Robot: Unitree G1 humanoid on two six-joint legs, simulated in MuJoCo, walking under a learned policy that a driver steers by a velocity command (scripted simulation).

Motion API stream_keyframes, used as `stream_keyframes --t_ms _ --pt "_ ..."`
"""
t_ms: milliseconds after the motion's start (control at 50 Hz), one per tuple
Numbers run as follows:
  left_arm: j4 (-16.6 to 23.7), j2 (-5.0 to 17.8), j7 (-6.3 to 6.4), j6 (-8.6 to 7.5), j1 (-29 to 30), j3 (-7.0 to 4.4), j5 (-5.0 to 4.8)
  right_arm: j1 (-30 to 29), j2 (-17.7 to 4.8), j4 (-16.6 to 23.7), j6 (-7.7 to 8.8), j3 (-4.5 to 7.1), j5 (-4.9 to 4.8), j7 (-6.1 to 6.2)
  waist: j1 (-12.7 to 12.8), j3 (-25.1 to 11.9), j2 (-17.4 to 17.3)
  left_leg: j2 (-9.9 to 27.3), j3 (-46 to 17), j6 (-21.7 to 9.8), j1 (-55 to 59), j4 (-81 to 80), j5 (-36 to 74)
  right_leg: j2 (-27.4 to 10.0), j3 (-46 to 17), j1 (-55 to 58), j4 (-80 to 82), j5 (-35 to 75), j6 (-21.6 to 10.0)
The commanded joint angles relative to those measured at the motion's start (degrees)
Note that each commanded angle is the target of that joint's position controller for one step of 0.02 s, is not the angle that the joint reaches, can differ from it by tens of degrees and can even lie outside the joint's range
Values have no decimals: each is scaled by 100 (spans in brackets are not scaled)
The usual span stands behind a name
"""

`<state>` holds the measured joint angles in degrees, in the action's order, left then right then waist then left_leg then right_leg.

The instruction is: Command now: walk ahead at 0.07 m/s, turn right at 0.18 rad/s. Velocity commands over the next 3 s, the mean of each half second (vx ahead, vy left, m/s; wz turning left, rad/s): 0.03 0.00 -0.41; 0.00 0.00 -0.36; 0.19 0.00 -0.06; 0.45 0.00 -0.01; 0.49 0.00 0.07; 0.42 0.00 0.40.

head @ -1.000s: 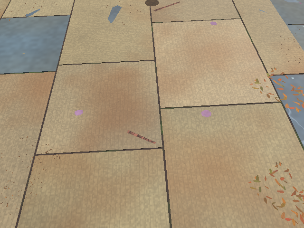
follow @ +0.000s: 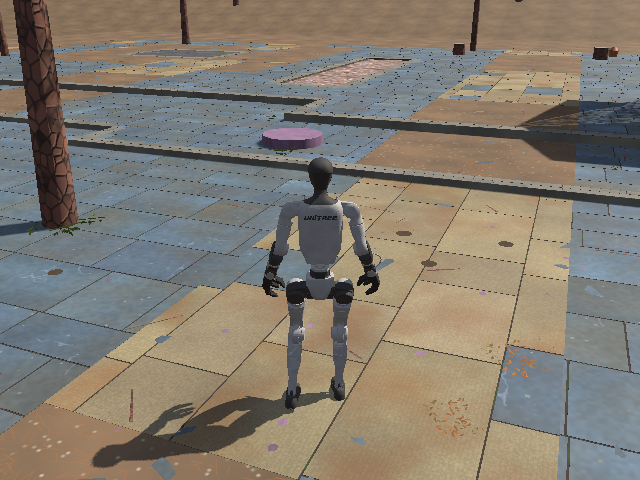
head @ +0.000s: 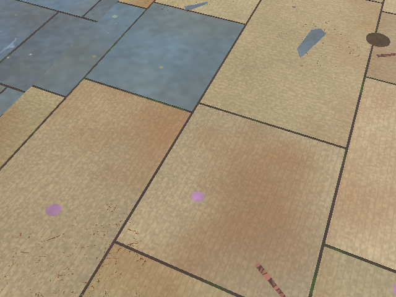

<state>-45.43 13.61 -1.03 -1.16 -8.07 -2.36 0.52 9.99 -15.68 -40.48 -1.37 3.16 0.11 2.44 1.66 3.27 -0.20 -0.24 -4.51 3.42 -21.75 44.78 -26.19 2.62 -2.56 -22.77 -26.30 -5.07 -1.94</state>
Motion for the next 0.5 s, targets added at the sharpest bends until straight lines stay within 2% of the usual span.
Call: stream_keyframes --t_ms 20,60,80,100,120,140,160,180,200,220,240,300,340,380,400,420,440,460,480,500 --pt "500 1188 76 18 363 -322 -101 696 -492 96 38 156 -14 28 -309 -1072 905 -169 190 -128 700 -951 828 -1262 -1758 783 881 61 -1014" --pt "532 1128 133 102 383 -315 -174 638 -505 100 56 179 21 -5 -389 -883 849 -195 282 -351 1179 -1659 1306 -1093 -1791 300 901 -902 -778" --pt "525 1036 157 116 298 -292 -188 621 -639 160 72 217 66 -5 -405 -833 708 85 88 -533 1527 -1861 1359 -949 -1723 -106 772 -1397 -568" --pt "588 865 157 101 293 -252 -162 729 -933 203 76 289 155 25 -412 -791 163 779 -485 -850 1816 -2111 1107 -654 -1353 -703 284 -1796 -289" --pt "749 732 150 72 392 -233 -187 746 -1138 105 61 373 205 16 -313 -601 -1039 1408 -1196 -1307 1385 -2564 980 29 -337 -998 -600 -2127 -11" --pt "717 854 138 34 315 -279 -154 386 -1068 283 102 355 266 18 -341 -490 -1443 2029 -1760 -1694 1202 -2910 1712 118 20 -1086 -1844 -2429 171" --pt "641 1058 133 49 167 -395 -155 213 -903 388 170 306 289 49 -299 -521 -1190 2173 -1709 -1818 1228 -2821 2648 -2 -105 -1244 -2921 -2675 280" --pt "490 1086 149 115 -159 -447 -169 -66 -804 457 224 272 204 73 -115 -549 -824 2003 -1317 -1696 1277 -2649 3288 -55 -192 -1293 -3494 -2590 371" --pt "427 1027 168 191 -349 -451 -159 -263 -732 488 264 254 93 76 -33 -535 -691 1887 -978 -1569 1424 -2490 3748 -143 -214 -1446 -3808 -2373 470" --pt "432 862 169 248 -368 -406 -160 -292 -704 470 269 241 40 72 -45 -509 -642 1759 -670 -1488 1523 -2415 4042 -211 -156 -1539 -3835 -2185 554" --pt "501 748 153 281 -282 -364 -171 -255 -725 431 246 253 29 66 -96 -479 -662 1639 -410 -1448 1569 -2399 4125 -265 -16 -1540 -3653 -2000 628" --pt "815 574 21 299 122 -246 -198 -108 -871 373 129 329 27 70 -333 -618 -905 1509 76 -1422 1615 -2281 3990 -376 358 -969 -2511 -1681 684" --pt "987 686 -73 304 217 -258 -201 24 -1062 328 84 399 -6 55 -417 -737 -1034 1658 109 -1445 1610 -2185 3975 -328 565 -503 -1919 -1671 591" --pt "1027 829 -129 322 55 -318 -202 10 -1133 303 95 425 -91 25 -332 -749 -1051 1758 133 -1361 1574 -1969 3806 -241 727 -116 -1237 -1376 423" --pt "974 842 -131 327 -167 -349 -185 -87 -1120 296 113 420 -158 15 -175 -755 -998 1714 256 -1209 1419 -1722 3619 -140 842 287 -627 -883 289" --pt "900 936 -83 328 -407 -408 -152 79 -996 206 152 391 -176 -9 -92 -792 -807 1549 479 -936 1121 -1300 3195 -8 772 887 -46 -289 121" --pt "916 1354 4 320 -632 -544 -152 396 -779 134 198 342 -44 -51 -108 -987 106 1170 986 -425 301 -205 2082 -563 -156 1907 211 1447 -171" --pt "1085 2103 93 305 -705 -672 -49 233 -353 480 234 167 280 -85 -208 -1081 1931 315 1139 172 -1500 1613 -1360 -2261 -2464 2757 119 3984 -1288" --pt "1103 1824 11 184 -989 -578 119 -369 -650 596 265 238 124 -54 348 -1623 1296 92 143 150 -1756 2500 -1611 -2576 -2932 2563 385 3530 -2064" --pt "1095 1687 -11 86 -758 -523 118 -525 -822 599 237 290 -35 -27 237 -1261 851 189 14 64 -1877 2776 -1186 -2269 -2421 2326 449 2922 -1858"
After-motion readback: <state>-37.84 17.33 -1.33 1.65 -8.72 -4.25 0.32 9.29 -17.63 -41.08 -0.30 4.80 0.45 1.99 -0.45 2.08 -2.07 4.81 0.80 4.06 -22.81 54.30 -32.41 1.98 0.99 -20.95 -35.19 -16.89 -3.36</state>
